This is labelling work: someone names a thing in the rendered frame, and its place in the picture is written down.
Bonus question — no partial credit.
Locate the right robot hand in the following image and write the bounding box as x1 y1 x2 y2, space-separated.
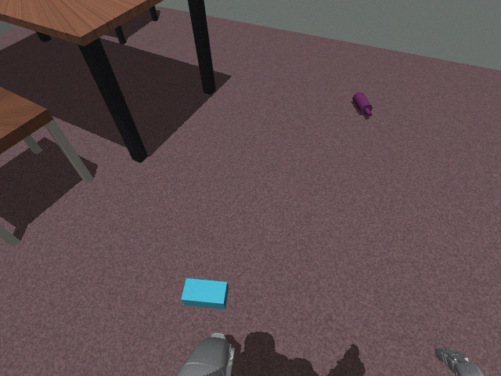
435 348 484 376

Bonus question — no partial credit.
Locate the table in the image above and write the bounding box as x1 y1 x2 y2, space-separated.
0 0 216 163

